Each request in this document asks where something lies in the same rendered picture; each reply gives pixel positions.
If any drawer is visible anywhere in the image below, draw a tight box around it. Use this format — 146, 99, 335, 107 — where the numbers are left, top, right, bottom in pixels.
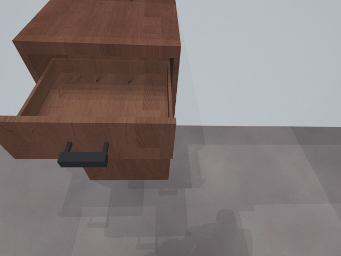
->
0, 58, 176, 159

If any handle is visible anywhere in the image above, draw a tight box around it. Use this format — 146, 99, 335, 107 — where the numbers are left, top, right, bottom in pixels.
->
57, 142, 109, 167

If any cabinet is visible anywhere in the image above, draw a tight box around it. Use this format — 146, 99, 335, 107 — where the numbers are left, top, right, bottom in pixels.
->
12, 0, 181, 180

